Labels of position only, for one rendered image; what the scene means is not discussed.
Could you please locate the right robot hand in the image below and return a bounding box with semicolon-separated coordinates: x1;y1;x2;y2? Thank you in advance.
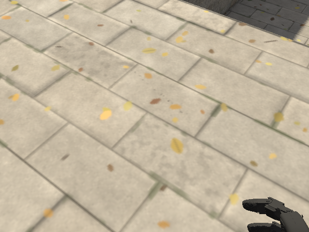
242;197;309;232

